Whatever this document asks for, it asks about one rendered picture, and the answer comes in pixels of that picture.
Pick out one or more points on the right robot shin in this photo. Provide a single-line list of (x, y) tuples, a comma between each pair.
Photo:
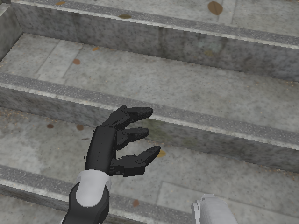
[(208, 195)]

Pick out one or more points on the left robot hand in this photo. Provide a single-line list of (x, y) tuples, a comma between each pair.
[(112, 136)]

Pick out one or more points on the robot left forearm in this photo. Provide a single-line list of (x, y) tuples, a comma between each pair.
[(88, 200)]

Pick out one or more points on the right robot thigh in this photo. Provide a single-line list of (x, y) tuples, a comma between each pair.
[(211, 210)]

